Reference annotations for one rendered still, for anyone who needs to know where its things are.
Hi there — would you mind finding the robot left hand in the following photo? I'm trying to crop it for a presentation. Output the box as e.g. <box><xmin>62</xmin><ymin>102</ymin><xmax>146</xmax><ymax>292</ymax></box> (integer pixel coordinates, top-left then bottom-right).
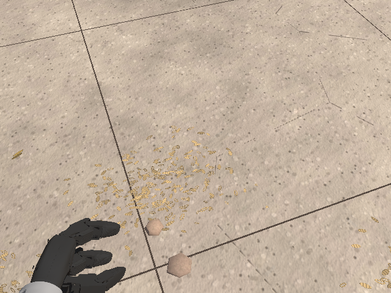
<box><xmin>31</xmin><ymin>218</ymin><xmax>126</xmax><ymax>293</ymax></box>

